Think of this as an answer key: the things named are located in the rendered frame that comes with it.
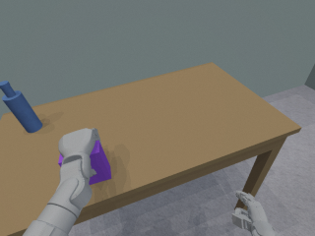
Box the left robot hand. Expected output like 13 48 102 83
58 128 101 177

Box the right robot hand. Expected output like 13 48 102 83
231 190 269 234

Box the sponge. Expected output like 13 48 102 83
58 140 111 185

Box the robot right forearm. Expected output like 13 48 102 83
251 220 281 236

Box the robot left forearm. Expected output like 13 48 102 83
23 151 93 236

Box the table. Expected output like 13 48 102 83
0 62 301 236

